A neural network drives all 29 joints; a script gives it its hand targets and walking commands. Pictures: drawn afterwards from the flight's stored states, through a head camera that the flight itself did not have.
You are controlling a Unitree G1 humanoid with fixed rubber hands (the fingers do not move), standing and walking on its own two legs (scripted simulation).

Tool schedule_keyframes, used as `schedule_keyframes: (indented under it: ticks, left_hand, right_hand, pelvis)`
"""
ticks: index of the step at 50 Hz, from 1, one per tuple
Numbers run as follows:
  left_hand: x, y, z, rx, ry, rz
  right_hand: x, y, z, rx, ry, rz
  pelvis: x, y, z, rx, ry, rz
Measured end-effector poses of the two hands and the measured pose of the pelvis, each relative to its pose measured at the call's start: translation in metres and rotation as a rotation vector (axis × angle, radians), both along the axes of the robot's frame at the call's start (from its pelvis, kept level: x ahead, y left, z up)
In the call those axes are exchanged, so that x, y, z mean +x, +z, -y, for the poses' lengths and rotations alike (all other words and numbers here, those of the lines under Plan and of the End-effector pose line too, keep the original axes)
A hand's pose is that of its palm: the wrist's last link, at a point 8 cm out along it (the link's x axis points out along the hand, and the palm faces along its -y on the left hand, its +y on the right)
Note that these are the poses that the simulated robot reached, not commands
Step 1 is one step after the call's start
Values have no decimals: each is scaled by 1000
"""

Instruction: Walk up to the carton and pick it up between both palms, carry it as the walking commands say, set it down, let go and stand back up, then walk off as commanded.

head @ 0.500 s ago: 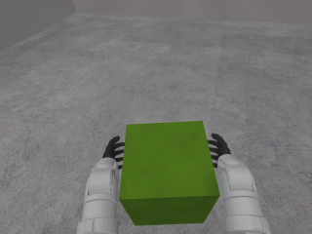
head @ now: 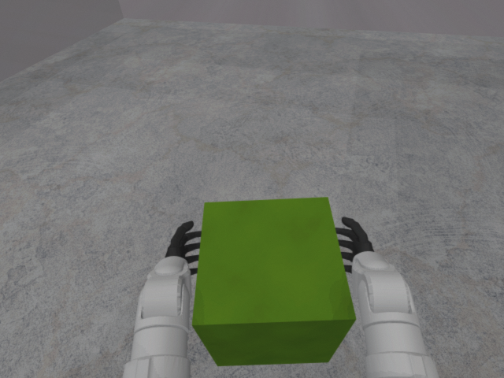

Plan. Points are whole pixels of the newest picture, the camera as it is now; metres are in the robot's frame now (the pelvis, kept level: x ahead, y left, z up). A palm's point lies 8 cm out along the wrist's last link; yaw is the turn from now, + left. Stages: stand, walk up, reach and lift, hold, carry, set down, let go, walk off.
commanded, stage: hold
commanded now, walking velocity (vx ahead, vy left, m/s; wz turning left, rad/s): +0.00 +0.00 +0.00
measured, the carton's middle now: (269, 286) +0.28 +0.00 -0.03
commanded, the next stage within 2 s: carry in 0.28 s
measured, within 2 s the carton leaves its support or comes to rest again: neither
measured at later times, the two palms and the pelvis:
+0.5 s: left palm (157, 265) +0.28 +0.18 +0.06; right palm (345, 254) +0.28 -0.12 +0.06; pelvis +0.00 +0.02 -0.02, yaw +2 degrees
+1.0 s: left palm (99, 300) +0.21 +0.24 +0.08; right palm (317, 297) +0.20 -0.06 +0.08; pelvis -0.03 +0.09 -0.02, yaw -1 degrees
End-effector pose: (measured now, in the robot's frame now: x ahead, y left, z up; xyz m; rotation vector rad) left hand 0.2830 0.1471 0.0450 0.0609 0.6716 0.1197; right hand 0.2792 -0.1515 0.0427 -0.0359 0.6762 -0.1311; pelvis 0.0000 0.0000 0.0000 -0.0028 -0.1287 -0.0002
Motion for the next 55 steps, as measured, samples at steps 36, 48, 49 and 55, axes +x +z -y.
schedule_keyframes:
  ticks: [36, 48, 49, 55]
  left_hand:
    - [-39, 23, -58, -78, 89, 73]
    - [-71, 32, -89, -114, 72, 21]
    - [-71, 34, -89, -112, 67, 27]
    - [-79, 37, -88, -81, 37, 46]
  right_hand:
    - [-29, 23, -58, 79, -28, 75]
    - [-71, 35, -88, 71, -72, 27]
    - [-74, 36, -88, 74, -78, 33]
    - [-89, 31, -88, 112, -110, 54]
  pelvis:
    - [-9, -27, -51, 0, 22, -206]
    - [-25, -17, -87, -13, -11, -216]
    - [-27, -17, -89, -11, -14, -219]
    - [-38, -22, -98, 4, -35, -220]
